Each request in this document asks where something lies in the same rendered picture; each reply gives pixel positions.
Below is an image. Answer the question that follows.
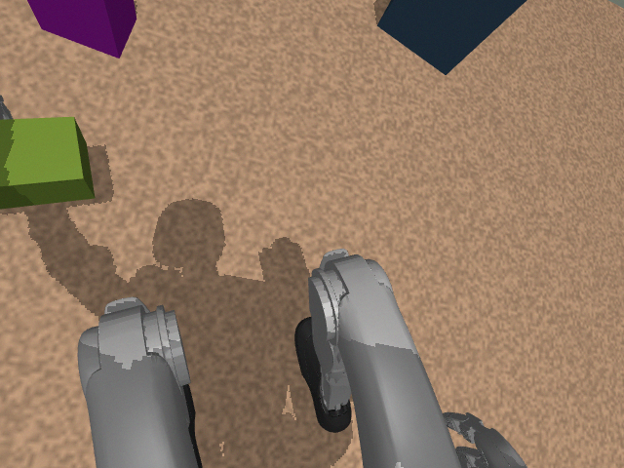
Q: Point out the left robot foot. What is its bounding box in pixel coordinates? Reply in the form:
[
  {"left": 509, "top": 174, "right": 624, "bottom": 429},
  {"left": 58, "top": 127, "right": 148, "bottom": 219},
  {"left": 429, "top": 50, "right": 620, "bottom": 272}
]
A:
[{"left": 183, "top": 384, "right": 203, "bottom": 468}]

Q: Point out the right robot hand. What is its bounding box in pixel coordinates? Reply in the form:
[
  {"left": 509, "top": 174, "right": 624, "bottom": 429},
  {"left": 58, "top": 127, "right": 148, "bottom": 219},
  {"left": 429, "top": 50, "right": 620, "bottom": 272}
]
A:
[{"left": 443, "top": 412, "right": 527, "bottom": 468}]

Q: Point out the right robot foot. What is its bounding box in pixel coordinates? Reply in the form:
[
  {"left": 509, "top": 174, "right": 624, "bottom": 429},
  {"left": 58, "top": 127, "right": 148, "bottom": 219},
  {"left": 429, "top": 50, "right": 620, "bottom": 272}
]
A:
[{"left": 294, "top": 317, "right": 352, "bottom": 433}]

